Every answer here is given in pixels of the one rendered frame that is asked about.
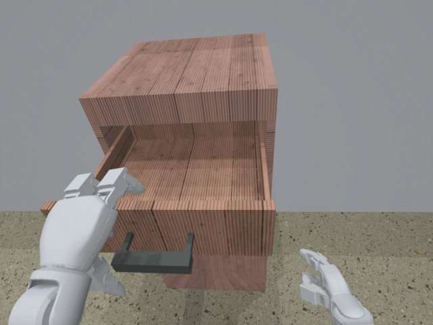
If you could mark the robot right forearm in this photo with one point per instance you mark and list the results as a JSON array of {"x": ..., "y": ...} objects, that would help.
[{"x": 345, "y": 309}]

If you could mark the cabinet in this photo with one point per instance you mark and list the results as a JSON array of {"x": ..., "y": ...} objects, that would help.
[{"x": 197, "y": 80}]

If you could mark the handle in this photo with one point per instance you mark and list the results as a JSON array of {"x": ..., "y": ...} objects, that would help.
[{"x": 162, "y": 262}]

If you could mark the robot left hand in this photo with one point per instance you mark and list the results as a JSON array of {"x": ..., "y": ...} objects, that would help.
[{"x": 78, "y": 226}]

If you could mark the robot right hand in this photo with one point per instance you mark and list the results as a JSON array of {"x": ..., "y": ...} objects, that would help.
[{"x": 319, "y": 290}]

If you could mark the drawer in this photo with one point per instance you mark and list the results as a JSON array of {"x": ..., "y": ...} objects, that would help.
[{"x": 209, "y": 179}]

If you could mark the robot left forearm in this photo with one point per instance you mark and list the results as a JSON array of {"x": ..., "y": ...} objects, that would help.
[{"x": 55, "y": 296}]

